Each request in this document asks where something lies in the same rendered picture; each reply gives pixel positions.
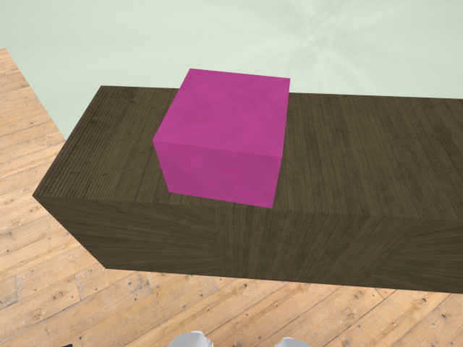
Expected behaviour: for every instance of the carton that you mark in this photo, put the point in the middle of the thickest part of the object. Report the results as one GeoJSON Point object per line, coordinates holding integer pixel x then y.
{"type": "Point", "coordinates": [222, 137]}

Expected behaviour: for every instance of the pedestal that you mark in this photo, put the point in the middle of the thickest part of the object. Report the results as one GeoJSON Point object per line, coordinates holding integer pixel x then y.
{"type": "Point", "coordinates": [369, 194]}

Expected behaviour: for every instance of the left robot thigh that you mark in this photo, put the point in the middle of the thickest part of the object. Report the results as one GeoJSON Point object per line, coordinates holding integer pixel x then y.
{"type": "Point", "coordinates": [191, 340]}

